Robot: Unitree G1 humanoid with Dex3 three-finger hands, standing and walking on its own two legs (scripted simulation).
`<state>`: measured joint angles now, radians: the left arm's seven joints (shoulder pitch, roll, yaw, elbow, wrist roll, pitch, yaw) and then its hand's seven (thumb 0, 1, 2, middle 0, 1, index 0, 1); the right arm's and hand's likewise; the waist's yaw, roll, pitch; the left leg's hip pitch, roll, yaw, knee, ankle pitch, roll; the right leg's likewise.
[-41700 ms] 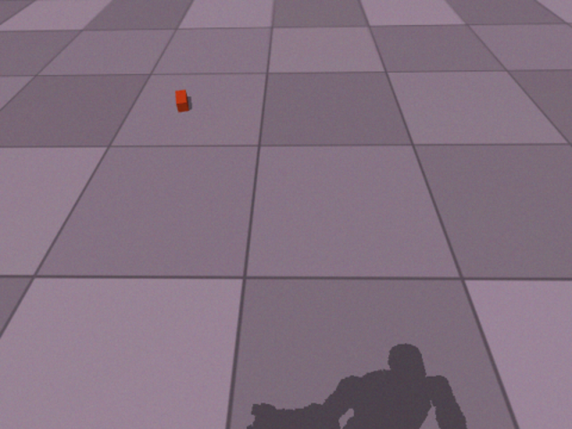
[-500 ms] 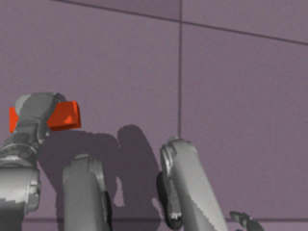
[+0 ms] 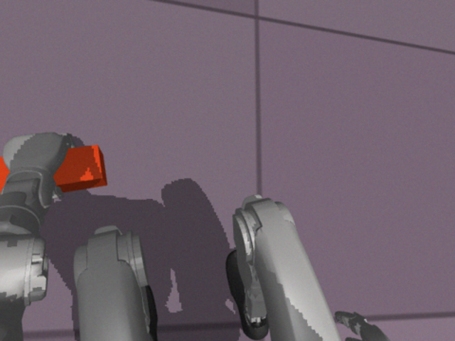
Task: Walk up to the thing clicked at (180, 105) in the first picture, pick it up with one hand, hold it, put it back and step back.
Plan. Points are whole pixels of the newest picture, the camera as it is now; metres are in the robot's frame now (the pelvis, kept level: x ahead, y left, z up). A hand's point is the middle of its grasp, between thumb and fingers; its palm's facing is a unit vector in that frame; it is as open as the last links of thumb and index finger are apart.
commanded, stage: lower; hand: left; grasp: from above
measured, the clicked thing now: (55, 172) +0.45 +0.25 -0.21
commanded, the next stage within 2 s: rest in 0.14 s
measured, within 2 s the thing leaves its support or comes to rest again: rests again in 1.04 s
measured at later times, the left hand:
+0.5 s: hand (63, 174) +0.45 +0.25 -0.24, palm faces -0.47 -0.06 -0.88, open 9.7 cm
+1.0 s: hand (69, 175) +0.46 +0.24 -0.27, palm faces -0.46 -0.07 -0.88, open 9.7 cm
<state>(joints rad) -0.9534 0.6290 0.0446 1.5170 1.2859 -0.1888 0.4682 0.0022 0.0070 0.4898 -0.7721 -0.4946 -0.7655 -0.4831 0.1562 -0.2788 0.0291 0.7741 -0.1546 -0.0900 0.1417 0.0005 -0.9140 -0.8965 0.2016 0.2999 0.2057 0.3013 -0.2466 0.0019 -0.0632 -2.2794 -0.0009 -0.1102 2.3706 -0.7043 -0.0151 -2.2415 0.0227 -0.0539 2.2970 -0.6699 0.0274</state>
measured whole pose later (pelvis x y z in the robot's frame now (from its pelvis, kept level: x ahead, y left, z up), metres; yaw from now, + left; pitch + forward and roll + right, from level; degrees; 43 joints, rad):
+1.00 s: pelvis +0.00 +0.01 -0.05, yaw -5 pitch +29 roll -11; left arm -0.98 0.83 0.16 1.73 1.36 -0.24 0.66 0.00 0.02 0.48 -0.76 -0.50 -0.75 -0.49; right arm 0.14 -0.32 0.15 0.78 -0.27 -0.20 0.27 0.00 -0.90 -0.89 0.20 0.30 0.21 0.30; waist -0.36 -0.07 0.09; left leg -2.35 0.00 -0.20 2.56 -0.74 -0.02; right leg -2.29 0.05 -0.13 2.42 -0.67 0.05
